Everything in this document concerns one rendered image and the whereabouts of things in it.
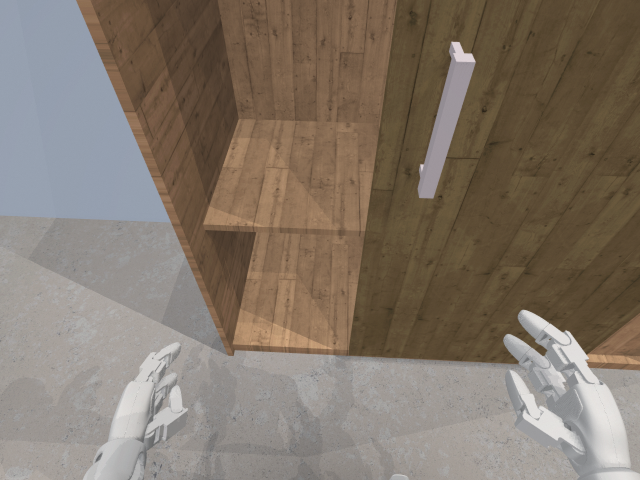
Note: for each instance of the left robot hand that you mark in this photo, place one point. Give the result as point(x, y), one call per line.
point(142, 399)

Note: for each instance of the right robot hand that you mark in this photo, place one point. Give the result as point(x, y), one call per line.
point(598, 437)

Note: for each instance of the handle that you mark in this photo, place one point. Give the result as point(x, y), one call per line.
point(456, 85)

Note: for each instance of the wardrobe door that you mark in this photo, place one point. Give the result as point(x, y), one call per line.
point(625, 341)
point(538, 203)

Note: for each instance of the left robot forearm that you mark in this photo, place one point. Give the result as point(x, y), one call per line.
point(119, 459)

